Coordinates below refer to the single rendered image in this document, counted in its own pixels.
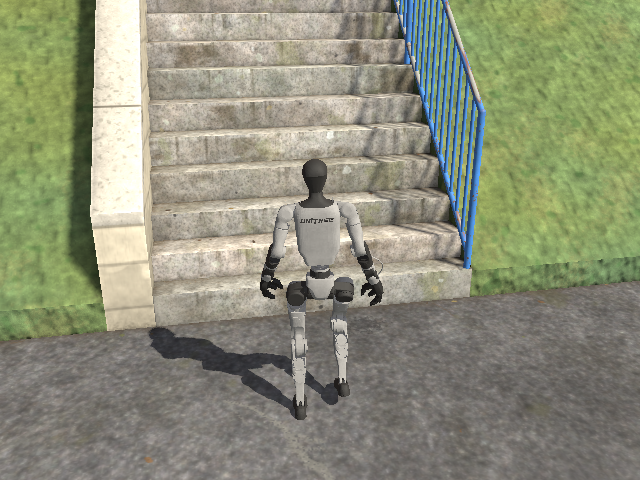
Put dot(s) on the humanoid robot head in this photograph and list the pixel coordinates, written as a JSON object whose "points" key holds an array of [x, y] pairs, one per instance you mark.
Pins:
{"points": [[315, 174]]}

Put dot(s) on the robot left upper arm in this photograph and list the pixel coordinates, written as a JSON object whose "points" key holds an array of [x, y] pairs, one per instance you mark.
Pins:
{"points": [[285, 214]]}

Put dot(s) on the robot right thigh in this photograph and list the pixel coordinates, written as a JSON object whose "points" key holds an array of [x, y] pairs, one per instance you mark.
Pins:
{"points": [[343, 294]]}

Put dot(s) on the robot left forearm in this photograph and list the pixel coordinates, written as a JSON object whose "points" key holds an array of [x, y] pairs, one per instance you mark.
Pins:
{"points": [[270, 266]]}

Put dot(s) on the robot right upper arm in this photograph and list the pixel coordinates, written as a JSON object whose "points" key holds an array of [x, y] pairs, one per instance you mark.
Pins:
{"points": [[349, 211]]}

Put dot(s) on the robot right forearm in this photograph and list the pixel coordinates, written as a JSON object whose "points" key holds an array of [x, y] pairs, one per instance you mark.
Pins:
{"points": [[368, 267]]}

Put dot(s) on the left robot hand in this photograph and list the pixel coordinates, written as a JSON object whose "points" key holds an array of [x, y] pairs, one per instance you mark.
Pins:
{"points": [[273, 285]]}

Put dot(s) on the right robot hand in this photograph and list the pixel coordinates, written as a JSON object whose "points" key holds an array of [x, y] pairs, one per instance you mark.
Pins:
{"points": [[376, 289]]}

